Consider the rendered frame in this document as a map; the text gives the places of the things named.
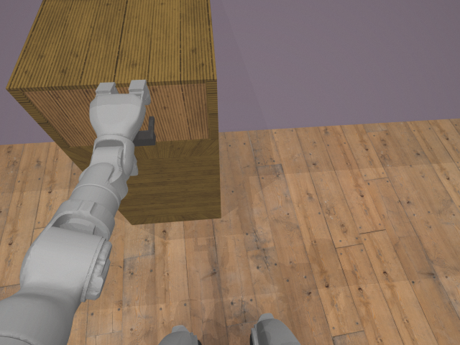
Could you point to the robot right thigh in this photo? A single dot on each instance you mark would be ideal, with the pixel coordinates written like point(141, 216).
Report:
point(272, 332)

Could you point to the robot left hand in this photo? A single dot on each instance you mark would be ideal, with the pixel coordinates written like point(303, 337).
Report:
point(123, 114)

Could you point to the cabinet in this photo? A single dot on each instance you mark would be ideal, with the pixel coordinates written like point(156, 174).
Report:
point(78, 44)

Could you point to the robot left forearm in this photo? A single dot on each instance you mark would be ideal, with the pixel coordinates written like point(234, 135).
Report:
point(93, 204)

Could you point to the robot left shin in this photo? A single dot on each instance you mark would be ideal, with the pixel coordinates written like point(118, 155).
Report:
point(179, 328)

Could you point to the drawer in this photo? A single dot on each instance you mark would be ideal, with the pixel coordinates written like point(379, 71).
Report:
point(180, 112)

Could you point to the robot left upper arm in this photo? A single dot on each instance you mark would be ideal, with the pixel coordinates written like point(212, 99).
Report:
point(66, 268)

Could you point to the handle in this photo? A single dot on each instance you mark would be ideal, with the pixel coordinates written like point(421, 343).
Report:
point(146, 137)

